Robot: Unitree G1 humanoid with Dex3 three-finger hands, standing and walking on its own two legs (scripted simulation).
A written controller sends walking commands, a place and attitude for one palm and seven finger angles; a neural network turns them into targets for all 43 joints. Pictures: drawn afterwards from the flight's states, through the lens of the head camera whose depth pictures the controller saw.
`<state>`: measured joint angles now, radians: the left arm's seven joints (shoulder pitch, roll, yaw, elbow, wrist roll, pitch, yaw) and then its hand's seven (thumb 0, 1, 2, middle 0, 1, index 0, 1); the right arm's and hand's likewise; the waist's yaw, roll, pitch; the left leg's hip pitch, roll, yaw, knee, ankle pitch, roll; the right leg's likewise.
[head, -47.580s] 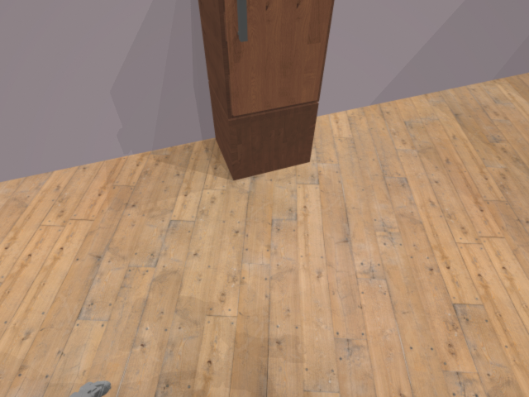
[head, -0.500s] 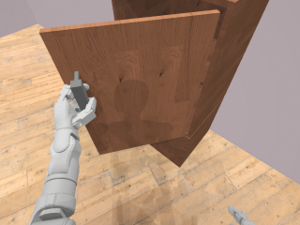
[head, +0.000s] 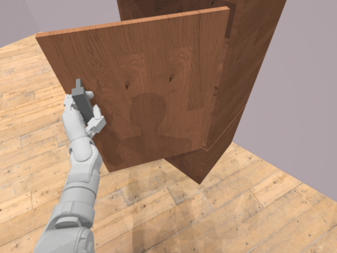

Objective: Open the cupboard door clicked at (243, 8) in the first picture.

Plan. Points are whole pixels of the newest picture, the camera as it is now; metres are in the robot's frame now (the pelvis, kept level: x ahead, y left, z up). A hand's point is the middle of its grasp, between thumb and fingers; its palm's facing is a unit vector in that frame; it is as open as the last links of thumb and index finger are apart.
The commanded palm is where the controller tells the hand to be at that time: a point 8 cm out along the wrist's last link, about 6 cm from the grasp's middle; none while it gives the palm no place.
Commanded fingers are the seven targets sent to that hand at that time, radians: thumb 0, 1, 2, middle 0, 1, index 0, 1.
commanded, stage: pull the door open along its arc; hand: left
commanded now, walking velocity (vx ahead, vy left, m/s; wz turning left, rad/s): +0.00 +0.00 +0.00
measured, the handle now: (87, 106) +0.46 +0.22 +0.10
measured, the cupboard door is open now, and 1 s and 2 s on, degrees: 56 79 79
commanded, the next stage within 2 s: open thumb and fingers to let go in 0.58 s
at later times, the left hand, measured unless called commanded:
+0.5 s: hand (122, 161) +0.29 +0.10 +0.10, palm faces +0.35 -0.94 +0.05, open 6.5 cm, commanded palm +0.22 +0.13 +0.10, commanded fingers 0.00 0.90 0.90 -0.40 -1.35 -0.40 -1.35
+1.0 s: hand (126, 161) +0.29 +0.09 +0.10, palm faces +0.39 -0.92 -0.01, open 8.5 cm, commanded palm +0.24 +0.13 +0.10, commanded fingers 0.00 -0.29 0.39 -0.31 -1.22 -0.31 -1.22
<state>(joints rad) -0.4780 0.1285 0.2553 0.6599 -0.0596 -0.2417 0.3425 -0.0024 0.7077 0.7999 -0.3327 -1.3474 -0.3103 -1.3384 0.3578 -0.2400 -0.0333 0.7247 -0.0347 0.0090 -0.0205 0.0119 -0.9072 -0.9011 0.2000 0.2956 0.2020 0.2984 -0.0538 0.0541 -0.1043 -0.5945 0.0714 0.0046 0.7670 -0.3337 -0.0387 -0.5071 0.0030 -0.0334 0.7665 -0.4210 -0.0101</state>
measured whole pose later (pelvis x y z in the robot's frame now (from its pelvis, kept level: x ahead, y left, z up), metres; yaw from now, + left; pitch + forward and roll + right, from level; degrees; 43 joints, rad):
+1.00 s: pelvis +0.01 -0.01 +0.00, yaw +3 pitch +2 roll +0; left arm 0.13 -0.08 -0.17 -0.06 0.03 -0.02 0.47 0.02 0.30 0.65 -0.35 -1.29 -0.34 -1.29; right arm 0.21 -0.19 0.01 0.60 -0.06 0.08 -0.03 0.01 -0.91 -0.90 0.20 0.30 0.20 0.30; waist 0.02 0.06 -0.06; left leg -0.43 0.05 -0.03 0.73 -0.34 -0.05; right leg -0.33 -0.02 -0.07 0.75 -0.46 -0.02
